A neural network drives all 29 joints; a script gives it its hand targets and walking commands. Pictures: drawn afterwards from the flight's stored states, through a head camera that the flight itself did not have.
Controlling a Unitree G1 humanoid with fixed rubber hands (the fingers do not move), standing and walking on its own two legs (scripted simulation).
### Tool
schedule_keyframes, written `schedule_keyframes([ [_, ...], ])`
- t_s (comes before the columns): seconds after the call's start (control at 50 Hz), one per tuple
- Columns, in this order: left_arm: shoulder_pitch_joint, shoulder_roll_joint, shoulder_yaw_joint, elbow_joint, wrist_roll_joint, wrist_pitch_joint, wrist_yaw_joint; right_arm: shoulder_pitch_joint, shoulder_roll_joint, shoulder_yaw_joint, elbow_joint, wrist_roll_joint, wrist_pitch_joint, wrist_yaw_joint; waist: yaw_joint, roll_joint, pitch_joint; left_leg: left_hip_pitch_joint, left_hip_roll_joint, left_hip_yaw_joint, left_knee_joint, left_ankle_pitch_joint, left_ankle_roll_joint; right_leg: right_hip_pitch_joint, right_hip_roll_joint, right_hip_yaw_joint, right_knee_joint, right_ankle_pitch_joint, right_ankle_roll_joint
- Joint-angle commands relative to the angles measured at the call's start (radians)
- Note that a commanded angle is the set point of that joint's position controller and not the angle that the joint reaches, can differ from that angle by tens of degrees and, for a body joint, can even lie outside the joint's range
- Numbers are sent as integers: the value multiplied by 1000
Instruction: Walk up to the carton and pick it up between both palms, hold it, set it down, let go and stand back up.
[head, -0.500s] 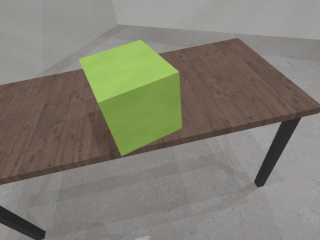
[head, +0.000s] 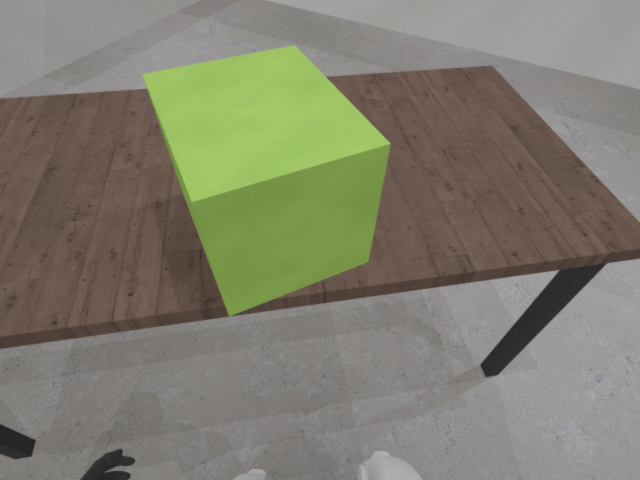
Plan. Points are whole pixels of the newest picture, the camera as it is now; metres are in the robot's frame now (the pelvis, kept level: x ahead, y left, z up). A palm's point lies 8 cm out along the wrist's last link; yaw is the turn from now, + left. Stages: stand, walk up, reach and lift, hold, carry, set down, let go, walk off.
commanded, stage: walk up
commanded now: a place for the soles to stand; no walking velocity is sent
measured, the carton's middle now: (263, 175) +0.55 +0.10 +0.07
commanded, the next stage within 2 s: none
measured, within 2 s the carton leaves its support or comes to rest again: neither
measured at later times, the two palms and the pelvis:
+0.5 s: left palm out of the picture +0.13 +0.34 -0.05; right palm out of the picture +0.06 -0.27 -0.11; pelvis +0.01 +0.03 +0.00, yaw +2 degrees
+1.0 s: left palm out of the picture +0.16 +0.35 -0.06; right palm out of the picture +0.12 -0.27 -0.10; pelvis +0.05 +0.04 +0.00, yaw +3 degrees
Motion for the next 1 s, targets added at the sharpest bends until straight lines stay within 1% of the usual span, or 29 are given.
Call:
schedule_keyframes([
  [0.0, 226, 343, 165, 49, 30, -58, 31, -25, -131, -15, -105, 2, 5, -22, 153, -135, -162, -479, -84, -110, 321, -106, 21, 484, -378, 684, -702, -186, -97],
  [0.02, 146, 365, 177, 49, 29, -55, 30, -57, -275, -59, -86, -3, 19, -33, 123, 4, -120, -463, -8, -143, 345, -139, 23, 419, -444, 784, -761, -353, -165],
  [0.04, 96, 327, 166, 35, 26, -58, 32, -59, -297, -63, -59, -10, 19, -30, 100, 49, -40, -455, 20, -120, 355, -64, 18, 378, -400, 688, -733, -333, -157],
  [0.1, 53, 249, 152, 28, 31, -56, 33, 31, -265, -71, -18, -7, 20, -11, 60, -60, -5, -346, 50, -87, 306, 9, 8, 297, -269, 474, -696, -234, -117],
  [0.16, 63, 241, 154, 14, 32, -51, 24, 41, -266, -76, -15, -14, 29, -7, 71, -107, -15, -302, 48, -62, 301, 39, 0, 267, -254, 428, -701, -269, -117],
  [0.26, 30, 273, 158, -3, 41, -36, 18, 40, -275, -80, -32, -18, 23, -9, 83, -212, -32, -258, 70, 13, 170, -56, 3, 273, -288, 381, -674, -351, -219],
  [0.32, -39, 285, 156, -19, 42, -20, 9, 65, -264, -79, -14, -21, 14, 1, 48, -199, -39, -123, 69, 88, 4, -63, 13, 186, -270, 282, -595, -315, -228],
  [0.36, -118, 266, 140, -32, 38, -3, 3, 167, -243, -82, 25, -22, 5, 4, -29, -106, -55, 122, 17, 120, -189, 30, 29, 10, -204, 148, -442, -342, -169],
  [0.38, -118, 225, 129, -29, 43, 8, 5, 259, -250, -93, 56, -28, -2, -1, -66, 8, -86, 256, -18, 44, -264, 3, 40, -98, -146, 70, -234, -373, -124],
  [0.4, -154, 139, 105, -45, 43, 18, 9, 342, -314, -107, 75, -43, -7, -13, -128, 249, -71, 282, 98, -299, -430, -236, 92, -267, -36, -42, 136, -313, -71],
  [0.42, -179, 103, 86, -69, 23, 24, 18, 213, -399, -113, 13, -58, -15, -29, -94, 282, -4, 166, 276, -828, -672, -420, 154, -382, 58, 1, 235, -220, -49],
  [0.44, -194, 199, 106, -63, 22, 20, 20, 126, -446, -121, -12, -51, -13, -35, -62, 132, 11, 124, 367, -995, -738, -467, 212, -355, 25, 93, 240, -180, -40],
  [0.48, -142, 224, 114, 0, 14, 15, 13, 17, -375, -98, -12, -43, -16, -45, 2, 56, 50, 110, 306, -846, -626, -245, 188, -245, -11, 110, 135, -74, -35],
  [0.5, -100, 218, 117, 9, 14, 14, 11, 3, -350, -92, -19, -44, -16, -44, 12, 110, -21, 111, 274, -759, -562, -139, 170, -163, -9, 106, 75, -81, -36],
  [0.54, -40, 203, 121, 16, 10, 5, 5, -49, -337, -84, -33, -46, -11, -28, 37, 272, -67, 16, 239, -658, -489, -31, 206, -9, 9, 64, 16, -99, -48],
  [0.58, 12, 190, 118, 29, 13, -10, 8, -110, -315, -74, -42, -36, -2, -19, 69, 263, -63, -116, 202, -541, -412, 20, 206, 174, 30, 27, -127, -12, -59],
  [0.6, 40, 186, 117, 37, 19, -20, 11, -126, -292, -64, -47, -31, 2, -18, 98, 231, -74, -217, 162, -444, -317, 47, 170, 318, 48, 45, -241, 13, -75],
  [0.62, 100, 208, 124, 53, 30, -33, 16, -119, -235, -46, -44, -20, 5, -17, 130, 117, -94, -332, 78, -338, -113, 76, 106, 466, -14, 199, -408, -75, -94],
  [0.64, 148, 289, 141, 58, 43, -45, 23, -99, -169, -31, -57, -5, 4, -20, 155, -71, -127, -430, -50, -149, 163, 28, 34, 518, -249, 508, -597, -207, -128],
  [0.66, 132, 340, 158, 63, 34, -44, 23, -93, -239, -49, -61, -11, 5, -29, 139, -8, -115, -440, -17, -100, 162, -125, 24, 484, -390, 666, -667, -185, -169],
  [0.7, 47, 324, 151, 42, 36, -44, 26, -83, -276, -60, -36, -19, 4, -26, 90, 51, -57, -380, 45, -72, 142, -108, 31, 414, -373, 585, -622, -100, -217],
  [0.78, -53, 292, 146, 15, 40, -29, 15, 26, -266, -76, -3, -21, -9, -9, 18, -39, -77, -116, 49, 29, -3, 6, 47, 228, -267, 353, -512, -57, -190],
  [0.82, -89, 255, 137, 2, 30, -19, 11, 48, -269, -75, 9, -26, -18, -13, 0, 14, -102, 2, 33, -25, -133, 88, 73, 147, -203, 255, -378, -92, -155],
  [0.84, -94, 226, 128, -4, 27, -13, 9, 59, -285, -79, 10, -31, -23, -16, -3, 77, -111, 57, 62, -157, -232, 26, 98, 81, -139, 171, -255, -109, -119],
  [0.86, -113, 179, 119, -12, 23, -8, 5, 67, -321, -83, 5, -38, -30, -20, -7, 183, -133, 124, 157, -430, -386, -42, 154, -29, -24, 40, -64, -126, -61],
  [0.88, -133, 159, 109, -20, 18, -4, 11, 56, -388, -91, 1, -39, -30, -21, -15, 229, -123, 188, 264, -727, -475, -33, 244, -141, 56, 20, 8, -158, -41],
  [0.9, -144, 186, 111, -14, 18, -5, 17, 41, -398, -93, 10, -33, -26, -23, -13, 166, -103, 205, 316, -787, -480, 29, 296, -153, 42, 50, 2, -228, -41],
  [0.94, -118, 175, 102, 10, 17, -19, 14, -21, -362, -79, -1, -27, -20, -28, 21, 124, -94, 162, 273, -672, -395, 214, 275, -59, 27, 61, -104, -153, -53],
  [0.98, -8, 174, 104, 42, 20, -41, 15, -131, -282, -54, -32, -17, -12, -22, 91, 103, -145, -57, 152, -437, -208, 408, 164, 265, -2, 132, -285, 108, -87],
])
